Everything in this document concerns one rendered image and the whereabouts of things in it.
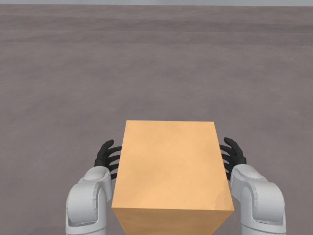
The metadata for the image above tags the right robot hand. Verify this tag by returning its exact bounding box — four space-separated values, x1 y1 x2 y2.
219 137 246 181

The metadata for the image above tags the carton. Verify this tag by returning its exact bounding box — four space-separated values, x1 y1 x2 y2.
112 120 235 235

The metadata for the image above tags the left robot hand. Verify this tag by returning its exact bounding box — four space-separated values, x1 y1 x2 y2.
94 140 122 179

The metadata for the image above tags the left robot forearm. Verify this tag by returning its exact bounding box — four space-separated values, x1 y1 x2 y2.
66 166 113 235

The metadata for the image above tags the right robot forearm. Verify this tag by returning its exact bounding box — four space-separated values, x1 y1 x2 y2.
230 164 286 235

